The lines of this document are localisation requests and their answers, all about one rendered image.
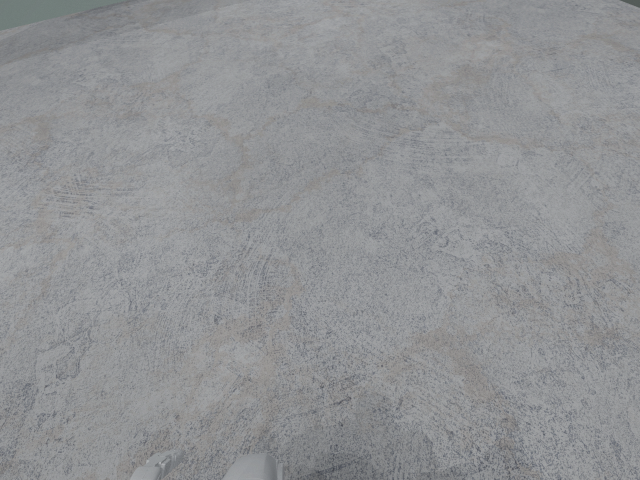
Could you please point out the left robot thigh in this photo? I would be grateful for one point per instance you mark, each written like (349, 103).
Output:
(259, 466)

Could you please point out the left robot hand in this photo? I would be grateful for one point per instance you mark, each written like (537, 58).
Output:
(158, 465)

